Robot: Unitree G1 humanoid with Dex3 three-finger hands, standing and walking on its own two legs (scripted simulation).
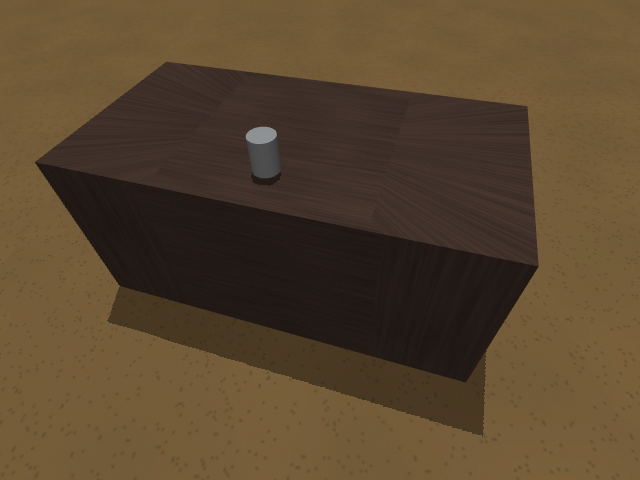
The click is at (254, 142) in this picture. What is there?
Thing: squat round
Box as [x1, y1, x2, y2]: [246, 127, 280, 177]
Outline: 253,128 246,134 246,141 252,172 259,177 273,176 280,170 276,132 269,127
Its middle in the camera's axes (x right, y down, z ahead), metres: -0.14 -0.23 +1.02
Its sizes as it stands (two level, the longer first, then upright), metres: 0.079 0.079 0.107
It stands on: a support 0.60 m high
